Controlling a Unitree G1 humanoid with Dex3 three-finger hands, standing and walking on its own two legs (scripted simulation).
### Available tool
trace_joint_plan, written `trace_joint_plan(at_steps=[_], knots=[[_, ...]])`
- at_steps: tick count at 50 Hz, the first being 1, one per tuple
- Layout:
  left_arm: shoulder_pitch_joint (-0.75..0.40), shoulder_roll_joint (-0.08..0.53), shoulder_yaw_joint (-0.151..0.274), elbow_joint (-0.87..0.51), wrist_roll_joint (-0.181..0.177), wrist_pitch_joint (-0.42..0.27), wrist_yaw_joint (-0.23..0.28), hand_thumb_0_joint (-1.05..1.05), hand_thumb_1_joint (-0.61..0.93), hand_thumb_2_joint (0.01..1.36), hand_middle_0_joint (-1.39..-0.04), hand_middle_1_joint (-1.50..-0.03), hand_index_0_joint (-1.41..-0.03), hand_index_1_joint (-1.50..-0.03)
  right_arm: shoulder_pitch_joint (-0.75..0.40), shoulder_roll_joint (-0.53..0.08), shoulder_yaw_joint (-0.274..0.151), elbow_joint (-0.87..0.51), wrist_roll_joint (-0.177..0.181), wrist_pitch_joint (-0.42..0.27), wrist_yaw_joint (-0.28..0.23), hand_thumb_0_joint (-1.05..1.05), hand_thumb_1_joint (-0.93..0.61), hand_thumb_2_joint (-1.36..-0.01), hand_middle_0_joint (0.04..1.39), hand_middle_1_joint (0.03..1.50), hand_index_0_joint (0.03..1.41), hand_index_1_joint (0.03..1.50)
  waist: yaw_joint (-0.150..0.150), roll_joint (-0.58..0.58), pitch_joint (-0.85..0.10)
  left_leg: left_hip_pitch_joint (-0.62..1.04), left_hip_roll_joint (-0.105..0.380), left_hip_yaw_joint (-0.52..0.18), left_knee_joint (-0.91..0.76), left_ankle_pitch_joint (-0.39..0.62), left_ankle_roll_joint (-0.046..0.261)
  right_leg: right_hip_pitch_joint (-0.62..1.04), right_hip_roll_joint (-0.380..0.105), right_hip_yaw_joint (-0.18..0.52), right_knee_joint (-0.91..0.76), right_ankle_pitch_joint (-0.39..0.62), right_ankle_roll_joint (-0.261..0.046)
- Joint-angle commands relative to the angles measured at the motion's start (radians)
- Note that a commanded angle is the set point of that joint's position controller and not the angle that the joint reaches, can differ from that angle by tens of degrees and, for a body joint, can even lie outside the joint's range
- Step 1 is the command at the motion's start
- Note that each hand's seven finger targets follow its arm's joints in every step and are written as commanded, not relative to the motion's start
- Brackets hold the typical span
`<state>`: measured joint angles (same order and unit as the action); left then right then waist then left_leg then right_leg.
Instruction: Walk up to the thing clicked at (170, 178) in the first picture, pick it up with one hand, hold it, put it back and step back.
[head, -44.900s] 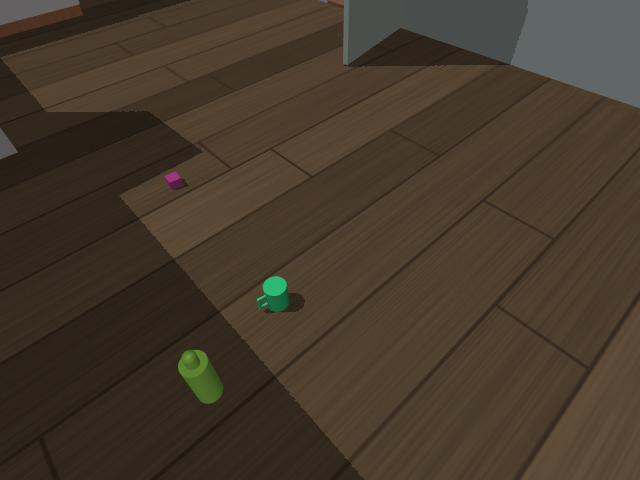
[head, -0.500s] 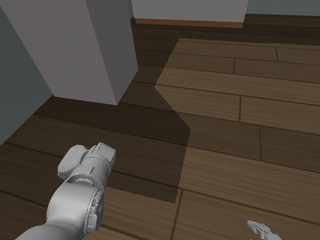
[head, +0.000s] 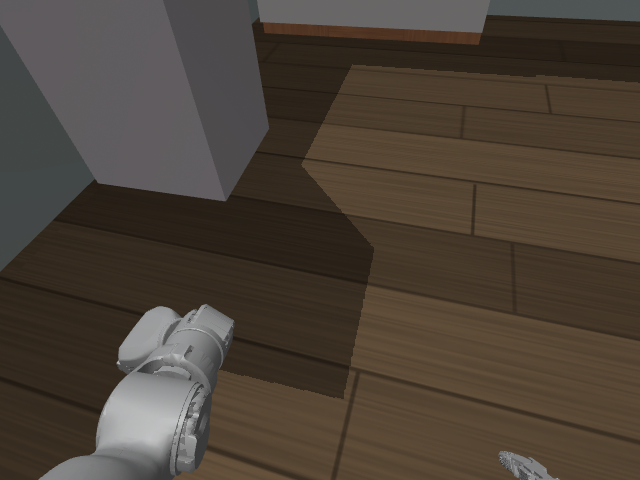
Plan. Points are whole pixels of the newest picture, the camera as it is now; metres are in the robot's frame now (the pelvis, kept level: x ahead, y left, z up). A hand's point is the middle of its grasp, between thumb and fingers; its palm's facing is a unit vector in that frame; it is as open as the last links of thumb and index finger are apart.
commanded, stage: crouch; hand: left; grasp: from above
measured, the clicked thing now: (181, 365) +0.32 +0.24 -0.08
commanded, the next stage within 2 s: lower in 1.94 s
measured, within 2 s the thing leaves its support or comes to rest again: neither
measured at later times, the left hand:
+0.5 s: hand (216, 404) +0.33 +0.25 -0.30, palm faces +0.01 -0.51 -0.86, open 9.0 cm
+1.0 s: hand (250, 402) +0.39 +0.22 -0.47, palm faces -0.11 -0.49 -0.86, open 8.9 cm
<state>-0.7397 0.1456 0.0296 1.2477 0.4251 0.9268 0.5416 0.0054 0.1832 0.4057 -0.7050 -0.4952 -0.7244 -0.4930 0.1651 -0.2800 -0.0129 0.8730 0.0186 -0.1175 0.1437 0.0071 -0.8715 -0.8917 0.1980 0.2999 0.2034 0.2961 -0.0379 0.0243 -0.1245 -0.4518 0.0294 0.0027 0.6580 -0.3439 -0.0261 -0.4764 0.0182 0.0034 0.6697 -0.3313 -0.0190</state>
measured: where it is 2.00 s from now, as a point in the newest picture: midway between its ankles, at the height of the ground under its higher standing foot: outside the picture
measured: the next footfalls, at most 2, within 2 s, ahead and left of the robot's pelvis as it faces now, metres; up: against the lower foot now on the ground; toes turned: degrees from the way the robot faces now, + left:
none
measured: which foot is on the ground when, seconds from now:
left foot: down 0.00-1.00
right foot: down 0.00-1.00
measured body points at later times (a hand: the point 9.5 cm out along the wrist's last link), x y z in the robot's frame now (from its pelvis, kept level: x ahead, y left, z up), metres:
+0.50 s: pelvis -0.08 +0.01 -0.19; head +0.10 +0.03 +0.22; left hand +0.33 +0.27 -0.25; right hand -0.01 -0.25 -0.32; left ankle -0.01 +0.14 -0.72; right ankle +0.00 -0.11 -0.72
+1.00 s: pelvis -0.09 +0.01 -0.35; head +0.14 +0.02 +0.04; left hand +0.40 +0.24 -0.42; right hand -0.12 -0.26 -0.46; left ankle -0.01 +0.14 -0.72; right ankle +0.00 -0.11 -0.72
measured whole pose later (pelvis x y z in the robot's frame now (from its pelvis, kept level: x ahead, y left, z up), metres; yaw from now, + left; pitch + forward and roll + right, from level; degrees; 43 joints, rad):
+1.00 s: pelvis -0.09 +0.01 -0.35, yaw -3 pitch +40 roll -3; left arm -1.31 0.55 0.38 1.69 0.56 0.59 0.72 -0.01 0.17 0.37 -0.86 -0.26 -0.85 -0.31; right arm 0.18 -0.30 -0.01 0.92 -0.10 -0.15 0.27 0.00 -0.91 -0.91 0.20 0.30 0.20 0.30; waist -0.29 0.06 -0.17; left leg -2.14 0.03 -0.06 2.13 -0.69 -0.01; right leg -2.14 0.02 -0.04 2.08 -0.63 0.00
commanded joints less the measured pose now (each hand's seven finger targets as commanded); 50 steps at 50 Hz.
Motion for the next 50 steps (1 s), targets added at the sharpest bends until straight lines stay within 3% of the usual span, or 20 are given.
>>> trace_joint_plan(at_steps=[1,3,6,7,10,13,15,17,18,19,20,22,24,28,31,33,36,39,49,50], knots=[[-0.373,0.142,-0.016,-0.018,0.054,-0.043,0.031,0.0,0.661,0.687,-0.953,-0.65,-0.97,-0.636,-0.015,-0.124,-0.037,-0.075,-0.002,-0.058,-0.013,0.0,-0.865,-0.89,0.201,0.3,0.201,0.3,-0.037,-0.128,-0.17,-0.048,-0.031,0.042,-0.002,0.196,0.028,0.062,0.003,0.015,-0.07,0.276,0.009],[-0.404,0.198,0.011,0.014,0.09,-0.085,0.047,0.0,0.677,0.639,-0.958,-0.636,-0.981,-0.617,-0.005,-0.127,-0.042,-0.065,-0.012,-0.065,-0.011,0.0,-0.865,-0.89,0.201,0.3,0.201,0.3,-0.046,-0.115,-0.191,-0.119,-0.038,0.051,0.065,0.167,0.03,0.013,-0.006,0.041,-0.034,0.269,0.015],[-0.45,0.259,0.052,0.052,0.124,-0.144,0.1,0.0,0.73,0.57,-0.979,-0.636,-1.016,-0.601,-0.004,-0.124,-0.047,-0.06,-0.04,-0.08,0.0,0.0,-0.867,-0.888,0.201,0.3,0.201,0.3,-0.037,-0.05,-0.297,-0.259,-0.036,0.056,0.207,0.175,0.014,-0.064,-0.008,0.049,0.127,0.303,0.009],[-0.48,0.242,0.052,0.067,0.131,-0.165,0.122,0.0,0.676,0.587,-0.954,-0.633,-0.985,-0.605,0.013,-0.121,-0.048,-0.056,-0.05,-0.086,0.006,0.0,-0.868,-0.888,0.201,0.3,0.201,0.3,-0.052,-0.056,-0.32,-0.312,-0.036,0.05,0.264,0.165,0.013,-0.113,-0.007,0.045,0.189,0.317,0.011],[-0.519,0.281,0.106,0.152,0.156,-0.207,0.201,0.0,0.601,0.501,-0.913,-0.575,-0.943,-0.548,0.042,-0.129,-0.051,-0.047,-0.077,-0.099,0.027,0.0,-0.871,-0.889,0.2,0.3,0.201,0.3,-0.053,-0.031,-0.395,-0.467,-0.037,0.038,0.402,0.136,0.0,-0.247,0.003,0.047,0.344,0.301,0.001],[-0.585,0.278,0.175,0.187,0.103,-0.237,0.283,0.0,0.646,0.549,-0.978,-0.553,-0.994,-0.542,0.015,-0.13,-0.047,-0.052,-0.111,-0.114,0.043,0.0,-0.876,-0.892,0.2,0.3,0.2,0.3,-0.054,0.035,-0.46,-0.57,-0.036,0.025,0.513,0.083,-0.009,-0.422,0.016,0.03,0.45,0.164,-0.005],[-0.635,0.295,0.222,0.189,0.041,-0.254,0.323,0.0,0.65,0.597,-1.014,-0.524,-1.012,-0.531,0.0,-0.141,-0.042,-0.053,-0.122,-0.115,0.049,0.0,-0.879,-0.894,0.2,0.3,0.2,0.3,-0.064,0.079,-0.521,-0.617,-0.031,0.009,0.582,0.023,-0.012,-0.542,0.026,0.007,0.525,0.063,-0.008],[-0.692,0.297,0.252,0.19,-0.013,-0.274,0.345,0.0,0.625,0.623,-1.015,-0.495,-1.002,-0.514,-0.008,-0.151,-0.034,-0.049,-0.13,-0.108,0.051,0.0,-0.879,-0.895,0.2,0.3,0.2,0.3,-0.096,0.06,-0.579,-0.653,-0.027,-0.001,0.66,0.0,-0.012,-0.628,0.033,-0.002,0.578,0.033,-0.003],[-0.73,0.302,0.259,0.172,-0.037,-0.289,0.345,0.0,0.607,0.679,-1.009,-0.528,-0.991,-0.553,0.006,-0.171,-0.039,-0.043,-0.134,-0.107,0.049,0.0,-0.882,-0.896,0.2,0.3,0.2,0.3,-0.122,0.058,-0.599,-0.674,-0.027,-0.013,0.691,-0.03,-0.013,-0.69,0.032,-0.015,0.613,0.002,-0.001],[-0.739,0.325,0.275,0.18,-0.046,-0.303,0.342,0.0,0.609,0.686,-1.015,-0.539,-0.997,-0.564,0.015,-0.17,-0.032,-0.027,-0.137,-0.101,0.049,0.0,-0.883,-0.897,0.2,0.3,0.2,0.3,-0.12,0.067,-0.595,-0.705,-0.024,-0.01,0.72,-0.057,-0.015,-0.733,0.029,-0.019,0.63,-0.032,0.001],[-0.766,0.297,0.24,0.178,-0.059,-0.315,0.333,0.0,0.607,0.719,-1.023,-0.54,-0.998,-0.572,0.036,-0.202,-0.056,-0.02,-0.14,-0.097,0.044,0.0,-0.883,-0.898,0.2,0.3,0.2,0.3,-0.15,0.039,-0.624,-0.724,-0.024,-0.007,0.752,-0.052,-0.016,-0.754,0.033,-0.023,0.643,-0.042,0.007],[-0.822,0.387,0.267,0.161,-0.049,-0.334,0.32,0.0,0.611,0.735,-1.032,-0.563,-1.007,-0.595,0.071,-0.216,-0.055,0.011,-0.139,-0.083,0.041,0.0,-0.887,-0.9,0.2,0.3,0.2,0.3,-0.153,0.076,-0.659,-0.76,-0.021,-0.016,0.789,-0.076,-0.023,-0.813,0.026,-0.039,0.689,-0.07,0.007],[-0.86,0.453,0.287,0.145,-0.029,-0.342,0.314,0.0,0.666,0.77,-1.084,-0.574,-1.054,-0.611,0.081,-0.225,-0.051,0.012,-0.141,-0.073,0.042,0.0,-0.891,-0.902,0.2,0.3,0.2,0.3,-0.146,0.123,-0.705,-0.795,-0.016,-0.022,0.834,-0.092,-0.027,-0.859,0.019,-0.043,0.745,-0.084,0.005],[-0.909,0.533,0.289,0.163,0.063,-0.333,0.313,0.0,0.737,0.723,-1.15,-0.526,-1.121,-0.564,0.109,-0.235,-0.046,0.032,-0.145,-0.043,0.047,0.0,-0.894,-0.903,0.199,0.299,0.2,0.299,-0.156,0.184,-0.767,-0.846,-0.012,-0.031,0.929,-0.096,-0.031,-0.969,0.017,-0.066,0.876,-0.061,-0.005],[-0.929,0.546,0.298,0.17,0.077,-0.339,0.304,0.0,0.707,0.701,-1.145,-0.471,-1.108,-0.516,0.109,-0.224,-0.05,0.036,-0.144,-0.04,0.059,0.0,-0.896,-0.903,0.2,0.299,0.2,0.299,-0.176,0.191,-0.779,-0.921,-0.014,-0.039,0.996,-0.155,-0.021,-1.071,0.016,-0.07,0.936,-0.125,-0.003],[-0.939,0.531,0.303,0.196,0.066,-0.339,0.289,0.0,0.71,0.668,-1.161,-0.408,-1.119,-0.459,0.122,-0.223,-0.052,0.044,-0.14,-0.042,0.067,0.0,-0.895,-0.903,0.2,0.299,0.2,0.299,-0.192,0.202,-0.767,-0.964,-0.011,-0.047,1.029,-0.185,-0.02,-1.126,0.016,-0.074,0.969,-0.162,-0.003],[-0.953,0.492,0.276,0.23,0.066,-0.34,0.25,0.0,0.61,0.627,-1.106,-0.346,-1.056,-0.404,0.15,-0.228,-0.061,0.052,-0.125,-0.043,0.075,0.0,-0.893,-0.902,0.2,0.299,0.2,0.299,-0.232,0.201,-0.74,-1.036,-0.022,-0.042,1.087,-0.235,-0.008,-1.185,0.021,-0.07,0.981,-0.23,0.0],[-0.965,0.508,0.272,0.262,0.082,-0.338,0.219,0.0,0.569,0.601,-1.082,-0.326,-1.032,-0.385,0.179,-0.24,-0.067,0.06,-0.116,-0.046,0.087,0.0,-0.895,-0.903,0.2,0.299,0.2,0.299,-0.243,0.19,-0.712,-1.11,-0.025,-0.043,1.132,-0.249,0.001,-1.234,0.022,-0.076,1.02,-0.244,0.001],[-0.948,0.666,0.322,0.319,0.191,-0.339,0.225,0.0,0.568,0.471,-1.037,-0.343,-1.02,-0.367,0.201,-0.255,-0.05,0.033,-0.12,-0.049,0.122,0.0,-0.902,-0.902,0.2,0.3,0.2,0.3,-0.246,0.214,-0.72,-1.276,-0.029,-0.01,1.305,-0.139,0.022,-1.274,0.013,-0.084,1.205,-0.09,0.011],[-0.96,0.674,0.32,0.307,0.197,-0.343,0.223,0.0,0.566,0.47,-1.035,-0.348,-1.019,-0.37,0.208,-0.247,-0.041,0.028,-0.122,-0.05,0.129,0.0,-0.904,-0.903,0.2,0.3,0.2,0.3,-0.26,0.205,-0.713,-1.295,-0.028,-0.008,1.322,-0.131,0.026,-1.267,0.013,-0.082,1.211,-0.076,0.017]])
